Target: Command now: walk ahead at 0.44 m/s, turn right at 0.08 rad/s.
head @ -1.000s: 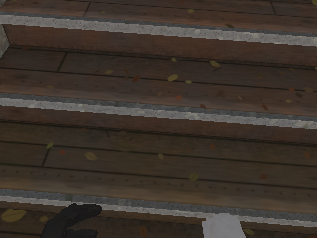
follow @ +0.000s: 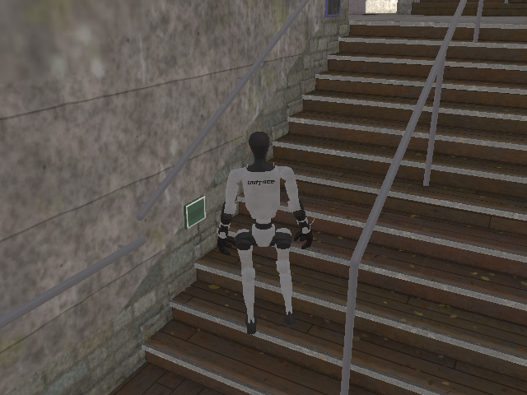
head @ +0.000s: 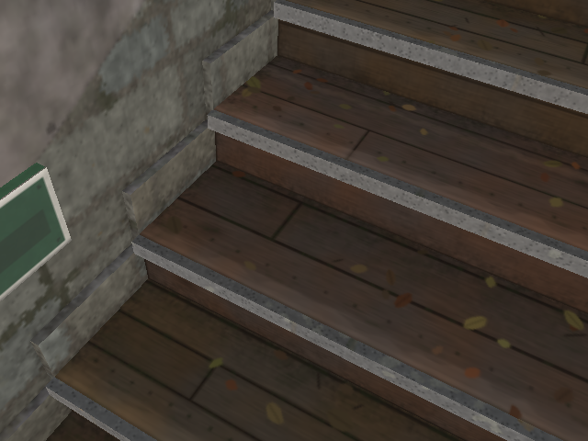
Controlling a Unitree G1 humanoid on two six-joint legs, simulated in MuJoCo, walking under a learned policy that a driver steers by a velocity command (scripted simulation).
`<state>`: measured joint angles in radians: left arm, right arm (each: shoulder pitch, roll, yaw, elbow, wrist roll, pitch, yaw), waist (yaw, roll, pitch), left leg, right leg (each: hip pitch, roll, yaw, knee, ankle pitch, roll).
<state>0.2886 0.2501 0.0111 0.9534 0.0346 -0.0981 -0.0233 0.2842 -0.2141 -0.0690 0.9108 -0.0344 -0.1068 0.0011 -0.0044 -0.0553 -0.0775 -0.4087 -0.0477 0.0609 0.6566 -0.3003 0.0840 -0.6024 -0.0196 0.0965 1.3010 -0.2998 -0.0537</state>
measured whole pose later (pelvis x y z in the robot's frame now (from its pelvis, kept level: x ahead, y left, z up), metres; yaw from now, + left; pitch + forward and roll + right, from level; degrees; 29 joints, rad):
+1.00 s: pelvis +0.53 -0.09 +0.18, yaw -29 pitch +7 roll +2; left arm 0.52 0.09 -0.02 1.10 0.04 -0.10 -0.10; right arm -0.18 -0.09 0.10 0.74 -0.04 -0.04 0.05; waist 0.09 -0.06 -0.17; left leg -1.07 0.04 0.07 1.32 -0.37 0.05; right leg -0.09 0.00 0.24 0.43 -0.38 -0.05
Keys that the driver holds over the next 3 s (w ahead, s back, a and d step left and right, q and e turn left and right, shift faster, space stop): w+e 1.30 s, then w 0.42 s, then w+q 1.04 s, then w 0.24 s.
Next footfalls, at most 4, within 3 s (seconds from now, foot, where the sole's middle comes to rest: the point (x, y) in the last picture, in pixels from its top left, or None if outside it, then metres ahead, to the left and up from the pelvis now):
0.50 right None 0.36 -0.16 -0.60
1.00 left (328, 283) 0.76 -0.07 -0.45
1.66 right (523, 202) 0.87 -0.46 -0.29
2.18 left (515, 49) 1.21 -0.49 -0.13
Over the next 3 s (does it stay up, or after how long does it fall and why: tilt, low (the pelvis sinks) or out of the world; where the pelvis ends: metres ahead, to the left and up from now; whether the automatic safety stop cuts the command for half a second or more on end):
stays up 1.40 -0.72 0.78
